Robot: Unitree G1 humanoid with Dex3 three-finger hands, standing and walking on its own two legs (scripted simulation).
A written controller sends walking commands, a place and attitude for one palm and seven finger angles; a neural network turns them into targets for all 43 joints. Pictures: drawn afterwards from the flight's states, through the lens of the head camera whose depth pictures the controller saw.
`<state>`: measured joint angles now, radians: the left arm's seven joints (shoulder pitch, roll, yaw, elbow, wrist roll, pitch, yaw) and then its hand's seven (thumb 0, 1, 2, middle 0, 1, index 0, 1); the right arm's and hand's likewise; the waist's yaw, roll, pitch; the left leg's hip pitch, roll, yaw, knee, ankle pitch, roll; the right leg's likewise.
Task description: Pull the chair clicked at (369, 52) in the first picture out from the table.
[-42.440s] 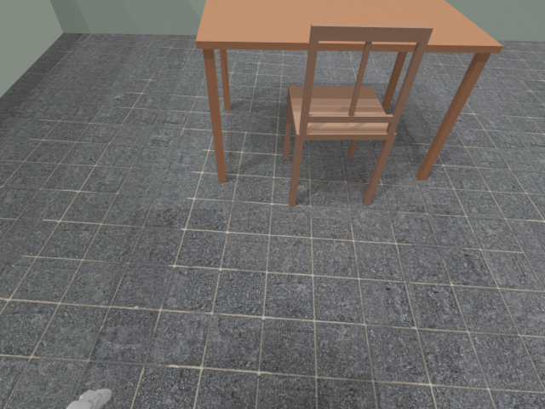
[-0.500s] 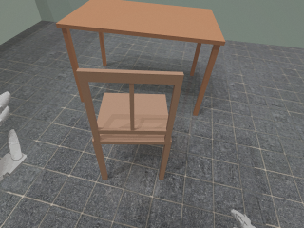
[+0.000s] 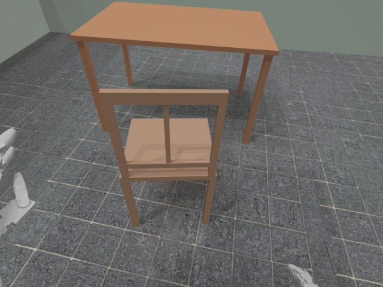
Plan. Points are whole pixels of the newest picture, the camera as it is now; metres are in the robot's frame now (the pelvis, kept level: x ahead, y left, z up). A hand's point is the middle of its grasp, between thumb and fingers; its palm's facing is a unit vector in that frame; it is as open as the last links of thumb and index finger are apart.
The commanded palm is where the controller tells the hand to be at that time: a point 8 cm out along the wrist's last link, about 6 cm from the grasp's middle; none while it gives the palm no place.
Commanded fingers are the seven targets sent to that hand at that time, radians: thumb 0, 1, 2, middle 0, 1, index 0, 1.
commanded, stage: let the arm hang, fingers relaxed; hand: left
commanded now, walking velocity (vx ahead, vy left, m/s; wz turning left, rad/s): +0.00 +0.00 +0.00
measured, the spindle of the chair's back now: (167, 136) +0.64 +0.13 -0.09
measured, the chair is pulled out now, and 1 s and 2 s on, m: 0.55 0.55 0.55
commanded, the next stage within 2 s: look to check the result in 1.12 s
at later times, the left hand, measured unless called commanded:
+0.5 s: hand out of the picture +0.04 +0.18 -0.17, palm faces +0.03 -0.98 -0.20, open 7.0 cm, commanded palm none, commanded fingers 0.00 0.90 0.90 -0.20 -0.30 -0.20 -0.30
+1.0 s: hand out of the picture +0.08 +0.17 -0.16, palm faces +0.00 -0.98 -0.21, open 7.3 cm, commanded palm none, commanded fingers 0.00 0.90 0.90 -0.20 -0.30 -0.20 -0.30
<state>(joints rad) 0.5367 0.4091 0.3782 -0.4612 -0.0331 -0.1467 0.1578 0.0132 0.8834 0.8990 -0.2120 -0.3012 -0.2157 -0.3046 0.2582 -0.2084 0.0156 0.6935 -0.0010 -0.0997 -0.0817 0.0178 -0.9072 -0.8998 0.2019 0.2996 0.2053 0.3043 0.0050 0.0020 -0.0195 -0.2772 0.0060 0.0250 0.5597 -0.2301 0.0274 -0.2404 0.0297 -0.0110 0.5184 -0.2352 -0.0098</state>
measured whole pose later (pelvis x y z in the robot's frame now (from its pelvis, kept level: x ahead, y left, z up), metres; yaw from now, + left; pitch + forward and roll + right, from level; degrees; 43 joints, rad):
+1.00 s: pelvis +0.05 +0.00 +0.01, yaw -1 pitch +0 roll +0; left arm 0.23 0.16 0.01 1.13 0.00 -0.01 0.03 0.01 0.93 0.90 -0.20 -0.30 -0.20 -0.30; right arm 0.26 -0.16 0.00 1.13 -0.03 0.00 -0.04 0.01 -0.92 -0.90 0.20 0.30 0.20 0.30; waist -0.02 0.02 0.02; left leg -0.15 -0.01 0.04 0.37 -0.21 0.02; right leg -0.14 0.01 0.00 0.37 -0.22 -0.01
